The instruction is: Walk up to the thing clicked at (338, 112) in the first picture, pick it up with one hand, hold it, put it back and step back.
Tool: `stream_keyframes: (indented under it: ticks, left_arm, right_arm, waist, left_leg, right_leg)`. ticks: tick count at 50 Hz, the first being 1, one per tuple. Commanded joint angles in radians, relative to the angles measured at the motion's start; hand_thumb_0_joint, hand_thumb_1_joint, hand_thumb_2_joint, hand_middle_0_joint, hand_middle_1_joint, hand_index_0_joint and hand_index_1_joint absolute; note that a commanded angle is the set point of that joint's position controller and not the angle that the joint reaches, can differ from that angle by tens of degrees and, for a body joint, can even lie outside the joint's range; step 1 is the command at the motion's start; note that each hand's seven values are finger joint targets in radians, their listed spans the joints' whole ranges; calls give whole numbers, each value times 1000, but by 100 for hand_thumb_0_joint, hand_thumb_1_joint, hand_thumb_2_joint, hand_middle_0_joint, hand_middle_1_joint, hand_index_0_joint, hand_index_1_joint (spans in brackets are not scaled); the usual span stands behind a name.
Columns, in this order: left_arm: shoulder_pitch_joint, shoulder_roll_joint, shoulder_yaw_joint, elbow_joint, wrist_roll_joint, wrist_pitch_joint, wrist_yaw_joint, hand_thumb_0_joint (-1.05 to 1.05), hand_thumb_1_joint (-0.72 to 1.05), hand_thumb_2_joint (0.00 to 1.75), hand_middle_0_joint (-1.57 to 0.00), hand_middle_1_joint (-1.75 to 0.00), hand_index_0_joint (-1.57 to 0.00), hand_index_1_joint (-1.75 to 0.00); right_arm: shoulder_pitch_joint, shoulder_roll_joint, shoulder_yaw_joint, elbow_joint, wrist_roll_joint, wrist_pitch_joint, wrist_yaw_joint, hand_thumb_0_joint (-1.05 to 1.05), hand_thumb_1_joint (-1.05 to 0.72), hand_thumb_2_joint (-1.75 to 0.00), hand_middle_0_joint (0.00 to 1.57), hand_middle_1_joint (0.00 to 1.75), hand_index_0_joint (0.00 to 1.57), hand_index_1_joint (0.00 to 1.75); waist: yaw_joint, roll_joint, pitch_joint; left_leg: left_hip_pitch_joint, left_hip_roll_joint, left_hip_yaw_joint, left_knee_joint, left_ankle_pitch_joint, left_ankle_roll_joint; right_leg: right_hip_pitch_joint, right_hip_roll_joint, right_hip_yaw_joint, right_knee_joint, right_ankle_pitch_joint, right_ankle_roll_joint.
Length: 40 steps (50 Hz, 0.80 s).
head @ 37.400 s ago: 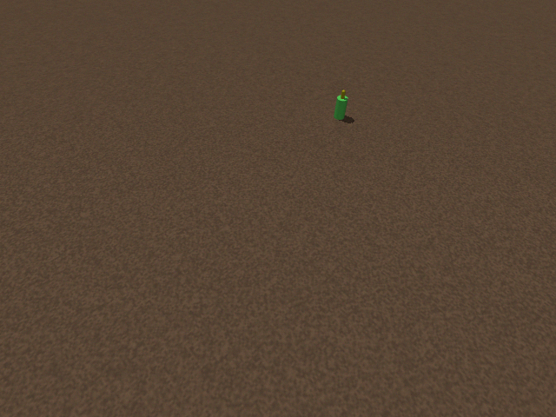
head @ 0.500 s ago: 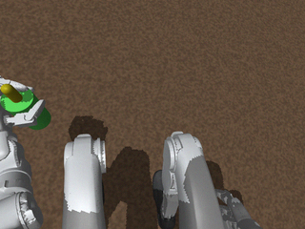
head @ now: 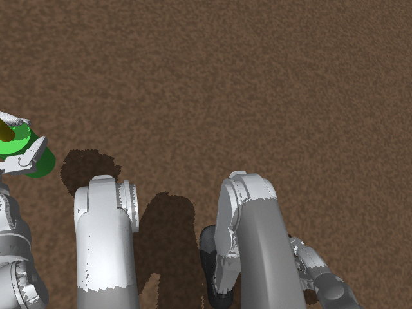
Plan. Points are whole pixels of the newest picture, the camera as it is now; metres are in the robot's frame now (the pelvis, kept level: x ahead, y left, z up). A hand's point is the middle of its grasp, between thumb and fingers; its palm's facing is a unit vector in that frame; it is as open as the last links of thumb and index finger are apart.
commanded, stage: lower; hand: left
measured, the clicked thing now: (18, 145) +0.38 +0.31 -0.12
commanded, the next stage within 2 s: loosen in 1.14 s
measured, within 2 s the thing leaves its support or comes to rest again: neither
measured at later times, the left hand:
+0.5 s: hand (26, 147) +0.39 +0.31 -0.15, palm faces +0.43 -0.90 -0.02, open 7.2 cm
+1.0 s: hand (33, 150) +0.39 +0.31 -0.19, palm faces +0.44 -0.90 -0.02, open 7.2 cm
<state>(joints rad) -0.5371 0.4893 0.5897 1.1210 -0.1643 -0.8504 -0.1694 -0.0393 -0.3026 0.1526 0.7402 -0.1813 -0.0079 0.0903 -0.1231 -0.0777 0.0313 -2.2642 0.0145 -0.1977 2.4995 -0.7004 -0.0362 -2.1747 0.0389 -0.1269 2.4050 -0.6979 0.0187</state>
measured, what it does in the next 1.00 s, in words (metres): stands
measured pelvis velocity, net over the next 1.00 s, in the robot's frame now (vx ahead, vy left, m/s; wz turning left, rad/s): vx -0.01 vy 0.02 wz -0.09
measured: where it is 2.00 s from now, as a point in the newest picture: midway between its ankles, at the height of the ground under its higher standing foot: (168, 288)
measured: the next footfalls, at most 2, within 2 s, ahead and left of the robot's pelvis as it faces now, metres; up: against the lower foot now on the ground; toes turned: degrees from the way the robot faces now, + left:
none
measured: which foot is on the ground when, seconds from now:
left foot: down 0.00-1.00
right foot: down 0.00-1.00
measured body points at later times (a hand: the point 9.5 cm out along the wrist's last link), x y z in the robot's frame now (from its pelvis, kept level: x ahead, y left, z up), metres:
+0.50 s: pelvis -0.01 +0.01 -0.02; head +0.22 +0.14 +0.35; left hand +0.36 +0.36 -0.15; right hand +0.15 -0.26 -0.09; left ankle +0.08 +0.13 -0.28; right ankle +0.10 -0.12 -0.28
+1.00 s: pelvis -0.01 +0.02 -0.03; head +0.21 +0.17 +0.32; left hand +0.36 +0.36 -0.18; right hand +0.15 -0.25 -0.08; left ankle +0.08 +0.13 -0.28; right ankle +0.10 -0.12 -0.28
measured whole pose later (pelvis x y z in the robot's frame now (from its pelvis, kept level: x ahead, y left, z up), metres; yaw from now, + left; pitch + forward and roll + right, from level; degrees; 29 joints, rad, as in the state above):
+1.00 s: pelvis -0.01 +0.02 -0.03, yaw -5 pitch +15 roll -15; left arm -0.53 0.70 0.61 1.28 -0.11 -1.02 -0.01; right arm -0.14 -0.34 0.38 0.65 -0.32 -0.01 0.14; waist -0.19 -0.23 0.23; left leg -2.24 0.01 -0.32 2.64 -0.69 -0.02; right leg -2.09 0.08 -0.22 2.44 -0.65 0.06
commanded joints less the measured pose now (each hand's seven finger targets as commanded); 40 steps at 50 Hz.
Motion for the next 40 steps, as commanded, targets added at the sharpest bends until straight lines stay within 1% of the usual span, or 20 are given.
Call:
stream_keyframes:
  ticks: [1, 3, 6, 8, 9, 10, 12, 14, 16, 17, 18, 19, 25, 30, 32, 33, 34, 36, 39, 40]
  left_arm:
    - [-202, 275, 53, -169, -14, -132, -2, 0, 26, 116, -123, -134, -126, -133]
    - [-232, 326, 79, -206, -10, -150, 7, 0, 26, 116, -124, -134, -127, -132]
    - [-246, 343, 86, -260, -11, -170, 19, 0, 27, 118, -123, -135, -126, -134]
    - [-227, 366, 90, -277, -1, -174, 30, 0, 24, 116, -122, -133, -124, -132]
    - [-237, 340, 62, -269, 2, -177, 29, 0, 24, 115, -120, -131, -122, -131]
    - [-247, 366, 74, -295, 3, -182, 35, 0, 23, 115, -119, -130, -120, -130]
    - [-262, 368, 63, -306, 5, -190, 43, 0, 21, 114, -118, -129, -119, -130]
    - [-246, 365, 65, -274, 0, -194, 51, 0, 19, 113, -117, -128, -118, -129]
    - [-240, 332, 39, -228, -3, -196, 52, 0, 21, 114, -119, -129, -120, -129]
    - [-247, 340, 39, -216, -4, -200, 56, 0, 22, 115, -120, -131, -121, -131]
    - [-234, 359, 57, -206, -6, -204, 58, 0, 23, 115, -120, -131, -121, -131]
    - [-224, 354, 46, -168, -3, -206, 60, 0, 24, 115, -121, -130, -122, -130]
    - [-180, 366, 62, -79, 2, -227, 71, 0, 29, 119, -125, -135, -127, -134]
    - [-207, 431, 90, -73, 13, -242, 97, 0, 30, 121, -127, -136, -129, -135]
    - [-208, 438, 95, -79, 19, -252, 109, 0, 30, 121, -125, -135, -127, -134]
    - [-202, 448, 94, -99, 25, -255, 112, 0, 30, 120, -126, -135, -128, -135]
    - [-214, 457, 87, -101, 31, -259, 116, 0, 29, 120, -126, -136, -128, -135]
    - [-223, 469, 91, -119, 39, -269, 132, 0, 30, 119, -124, -133, -126, -133]
    - [-261, 443, 50, -111, 44, -276, 142, 0, 29, 119, -124, -132, -125, -132]
    - [-249, 440, 56, -111, 40, -280, 148, 0, 29, 119, -125, -133, -126, -133]
  right_arm:
    - [88, -260, -54, -56, -14, 0, -2, 0, -91, -90, 20, 30, 20, 30]
    - [78, -269, -47, -64, -22, 3, 1, 0, -91, -90, 20, 30, 20, 30]
    - [72, -283, -30, -63, -38, 3, 3, 0, -92, -90, 20, 30, 20, 30]
    - [70, -288, -27, -61, -45, 5, 1, 0, -92, -91, 20, 30, 20, 30]
    - [61, -292, -22, -57, -48, 6, 1, 0, -93, -91, 20, 30, 20, 30]
    - [58, -296, -19, -59, -51, 5, 0, 0, -92, -91, 20, 30, 20, 30]
    - [59, -301, -13, -54, -58, 6, 0, 0, -93, -91, 20, 30, 20, 30]
    - [59, -302, 2, -56, -65, 6, 0, 0, -93, -91, 20, 30, 20, 30]
    - [42, -307, 7, -60, -67, 6, 2, 0, -93, -91, 20, 30, 20, 30]
    - [40, -312, 15, -65, -69, 7, 3, 0, -93, -91, 20, 30, 20, 30]
    - [41, -317, 19, -65, -73, 9, 3, 0, -93, -91, 20, 30, 20, 30]
    - [26, -319, 25, -69, -74, 10, 5, 0, -93, -91, 20, 30, 20, 30]
    - [-1, -342, 52, -101, -91, 18, 18, 0, -92, -90, 20, 30, 20, 30]
    - [-25, -352, 74, -120, -103, 16, 27, 0, -91, -90, 20, 30, 20, 30]
    - [-30, -357, 80, -124, -111, 17, 28, 0, -92, -90, 20, 30, 20, 30]
    - [-39, -359, 81, -129, -115, 15, 29, 0, -92, -90, 20, 30, 20, 30]
    - [-40, -359, 84, -125, -117, 15, 29, 0, -92, -90, 20, 30, 20, 30]
    - [-49, -364, 88, -125, -121, 12, 29, 0, -92, -91, 20, 30, 20, 30]
    - [-59, -364, 95, -127, -125, 6, 32, 0, -92, -91, 20, 30, 20, 30]
    - [-51, -367, 98, -126, -128, 2, 32, 0, -92, -91, 20, 30, 20, 30]
  waist:
    - [-4, 229, -627]
    - [4, 272, -633]
    - [-9, 338, -663]
    - [-3, 386, -674]
    - [-16, 408, -652]
    - [-18, 427, -654]
    - [-37, 444, -642]
    - [-48, 422, -628]
    - [-63, 394, -584]
    - [-71, 397, -571]
    - [-67, 387, -585]
    - [-70, 377, -560]
    - [-76, 351, -517]
    - [-83, 348, -468]
    - [-90, 371, -473]
    - [-81, 386, -480]
    - [-95, 395, -475]
    - [-97, 426, -462]
    - [-122, 417, -442]
    - [-128, 416, -450]
  left_leg:
    - [389, 13, 91, -240, 145, 39]
    - [408, 16, 85, -246, 135, 32]
    - [476, 24, 69, -247, 166, 20]
    - [519, 28, 64, -253, 182, 12]
    - [529, 30, 58, -259, 182, 8]
    - [538, 33, 54, -258, 177, 6]
    - [533, 33, 49, -245, 185, 5]
    - [517, 33, 45, -231, 200, 6]
    - [501, 34, 38, -224, 183, 9]
    - [497, 34, 32, -225, 178, 8]
    - [500, 34, 31, -212, 197, 9]
    - [483, 34, 30, -208, 190, 9]
    - [477, 37, 7, -212, 187, 5]
    - [412, 37, 11, -200, 97, 14]
    - [445, 42, 6, -199, 119, 9]
    - [456, 44, 5, -202, 123, 6]
    - [452, 44, 3, -199, 115, 7]
    - [469, 48, -5, -211, 120, 0]
    - [456, 50, -8, -201, 95, 3]
    - [465, 49, -10, -197, 109, 3]
  right_leg:
    - [350, 36, -52, -220, 193, -42]
    - [341, 38, -58, -210, 180, -46]
    - [343, 39, -67, -189, 207, -48]
    - [329, 39, -71, -178, 216, -52]
    - [305, 36, -77, -168, 214, -54]
    - [302, 38, -80, -166, 212, -55]
    - [308, 37, -81, -160, 229, -54]
    - [332, 38, -86, -163, 247, -50]
    - [307, 37, -92, -165, 234, -48]
    - [307, 37, -101, -164, 232, -47]
    - [330, 40, -101, -164, 253, -45]
    - [321, 39, -105, -159, 244, -45]
    - [328, 42, -132, -149, 240, -41]
    - [332, 50, -139, -162, 183, -38]
    - [337, 52, -142, -153, 200, -37]
    - [334, 53, -142, -149, 202, -39]
    - [335, 54, -143, -147, 200, -39]
    - [322, 53, -149, -134, 203, -42]
    - [309, 56, -152, -141, 194, -41]
    - [332, 56, -155, -143, 209, -38]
